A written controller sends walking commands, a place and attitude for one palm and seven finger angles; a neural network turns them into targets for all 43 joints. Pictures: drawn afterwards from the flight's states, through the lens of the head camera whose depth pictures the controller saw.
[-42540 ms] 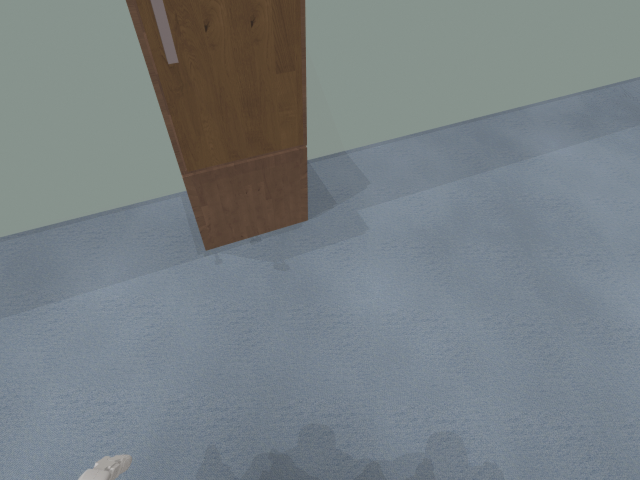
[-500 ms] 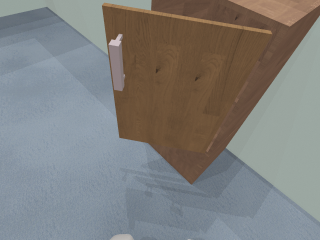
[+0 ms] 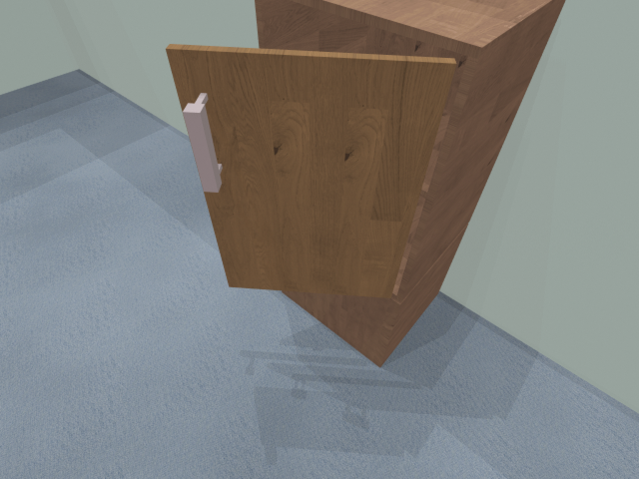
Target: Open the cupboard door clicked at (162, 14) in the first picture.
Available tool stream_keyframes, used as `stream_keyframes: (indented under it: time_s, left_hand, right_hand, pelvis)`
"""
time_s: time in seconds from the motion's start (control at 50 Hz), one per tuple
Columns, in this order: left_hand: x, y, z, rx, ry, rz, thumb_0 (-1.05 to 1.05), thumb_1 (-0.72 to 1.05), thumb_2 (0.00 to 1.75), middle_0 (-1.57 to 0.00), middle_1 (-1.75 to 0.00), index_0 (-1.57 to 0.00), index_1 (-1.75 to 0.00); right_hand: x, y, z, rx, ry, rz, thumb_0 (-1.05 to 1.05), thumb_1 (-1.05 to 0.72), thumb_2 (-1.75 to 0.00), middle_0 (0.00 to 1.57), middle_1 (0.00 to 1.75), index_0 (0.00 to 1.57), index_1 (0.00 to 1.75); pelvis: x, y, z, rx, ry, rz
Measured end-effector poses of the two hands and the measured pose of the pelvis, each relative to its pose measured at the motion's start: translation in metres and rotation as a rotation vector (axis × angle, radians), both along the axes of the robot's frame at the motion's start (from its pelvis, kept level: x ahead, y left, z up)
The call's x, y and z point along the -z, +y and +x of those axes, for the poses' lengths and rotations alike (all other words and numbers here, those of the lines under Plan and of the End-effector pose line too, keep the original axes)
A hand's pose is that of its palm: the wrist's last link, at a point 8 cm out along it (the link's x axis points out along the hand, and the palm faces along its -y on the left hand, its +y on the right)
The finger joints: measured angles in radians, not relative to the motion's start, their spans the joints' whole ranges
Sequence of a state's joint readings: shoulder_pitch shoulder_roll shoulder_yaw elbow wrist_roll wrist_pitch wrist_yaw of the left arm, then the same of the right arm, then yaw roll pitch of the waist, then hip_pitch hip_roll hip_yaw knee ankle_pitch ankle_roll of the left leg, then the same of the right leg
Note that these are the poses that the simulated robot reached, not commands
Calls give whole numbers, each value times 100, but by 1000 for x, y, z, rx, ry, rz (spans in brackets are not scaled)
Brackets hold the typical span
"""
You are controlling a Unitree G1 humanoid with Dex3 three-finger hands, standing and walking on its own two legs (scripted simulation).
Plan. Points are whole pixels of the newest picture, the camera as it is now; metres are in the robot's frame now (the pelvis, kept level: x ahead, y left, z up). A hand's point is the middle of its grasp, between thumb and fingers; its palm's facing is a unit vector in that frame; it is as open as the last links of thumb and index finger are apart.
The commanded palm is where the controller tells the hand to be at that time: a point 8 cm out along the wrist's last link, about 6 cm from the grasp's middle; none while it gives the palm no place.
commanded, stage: come to a stop and stand still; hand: left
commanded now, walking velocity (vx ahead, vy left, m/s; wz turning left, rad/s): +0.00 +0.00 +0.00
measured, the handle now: (207, 143) +0.59 +0.21 +0.11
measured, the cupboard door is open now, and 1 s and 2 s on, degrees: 37 37 37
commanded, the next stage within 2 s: look again from close up in 0.42 s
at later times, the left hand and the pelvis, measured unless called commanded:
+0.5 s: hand out of the picture -0.03 +0.12 -0.18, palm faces +0.06 -0.99 -0.12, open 7.4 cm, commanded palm none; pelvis +0.00 -0.02 +0.00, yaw +0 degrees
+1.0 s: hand out of the picture +0.04 +0.21 -0.18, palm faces -0.01 -0.98 -0.22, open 7.4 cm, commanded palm none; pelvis +0.01 +0.03 -0.01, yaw -2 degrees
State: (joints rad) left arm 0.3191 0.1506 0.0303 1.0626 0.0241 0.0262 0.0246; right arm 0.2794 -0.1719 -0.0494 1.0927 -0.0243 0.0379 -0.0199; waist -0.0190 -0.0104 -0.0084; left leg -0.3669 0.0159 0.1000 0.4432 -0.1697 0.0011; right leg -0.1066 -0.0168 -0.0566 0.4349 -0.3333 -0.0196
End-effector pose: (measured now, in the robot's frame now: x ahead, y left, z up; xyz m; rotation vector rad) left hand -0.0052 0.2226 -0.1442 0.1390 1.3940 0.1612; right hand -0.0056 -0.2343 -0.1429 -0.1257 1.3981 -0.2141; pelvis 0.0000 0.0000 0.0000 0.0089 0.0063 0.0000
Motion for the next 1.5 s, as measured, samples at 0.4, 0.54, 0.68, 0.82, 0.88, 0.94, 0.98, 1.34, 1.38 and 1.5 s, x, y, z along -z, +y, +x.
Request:
stream_keyframes:
  time_s: [0.4, 0.54, 0.68, 0.82, 0.88, 0.94, 0.98, 1.34, 1.38, 1.5]
  left_hand:
    - [10, -61, -33, -32, 73, -98, 0, 90, 90, -20, -30, -20, -30]
    - [7, -51, -33, -42, 78, -61, 0, 90, 90, -20, -30, -20, -30]
    - [8, -21, -18, 13, 59, -22, 0, 90, 90, -20, -30, -20, -30]
    - [10, 13, 21, 29, -39, 15, 0, 90, 90, -20, -30, -20, -30]
    - [10, 23, 34, 43, -73, 22, 0, 90, 90, -20, -30, -20, -30]
    - [8, 31, 42, 54, -91, 24, 0, 90, 90, -20, -30, -20, -30]
    - [7, 35, 44, 59, -95, 25, 0, 90, 90, -20, -30, -20, -30]
    - [-164, 39, 189, 53, -1266, 41, 1, 80, 85, -20, -36, -21, -37]
    - [-161, 35, 192, 113, -1358, -28, 0, 76, 84, -21, -39, -21, -39]
    - [-107, 39, 159, 206, -1286, -157, 0, 63, 78, -22, -47, -22, -47]
  right_hand:
    - [4, 22, -39, 5, 107, 82, 0, -91, -90, 20, 30, 20, 30]
    - [6, 13, -16, -23, 80, 58, 2, -93, -90, 20, 30, 20, 30]
    - [8, 6, 20, -29, -32, 11, 2, -93, -90, 20, 30, 19, 30]
    - [3, 17, 49, -65, -113, -15, 1, -94, -90, 20, 30, 19, 30]
    - [0, 23, 57, -76, -136, -16, 1, -94, -90, 20, 30, 20, 30]
    - [-2, 29, 62, -87, -152, -13, 0, -93, -90, 20, 30, 20, 30]
    - [-3, 32, 63, -90, -155, -10, 0, -93, -90, 20, 30, 20, 30]
    - [-28, 13, 115, -143, -666, -63, 1, -91, -90, 21, 30, 20, 30]
    - [-30, 4, 126, -149, -724, -79, 1, -91, -90, 21, 30, 20, 30]
    - [-42, -22, 151, -202, -833, -151, 1, -91, -90, 21, 30, 20, 30]
  pelvis:
    - [0, -23, -2, 1, -30, -15]
    - [1, -21, 6, 6, -24, -15]
    - [8, -2, 14, 16, -13, -32]
    - [9, 13, 17, 24, -20, -22]
    - [8, 18, 15, 26, -20, -19]
    - [8, 23, 13, 28, -17, -17]
    - [7, 25, 12, 28, -14, -16]
    - [26, 21, -20, -24, 45, 2]
    - [37, 15, -24, -10, 79, -1]
    - [64, 1, -31, -2, 122, -16]
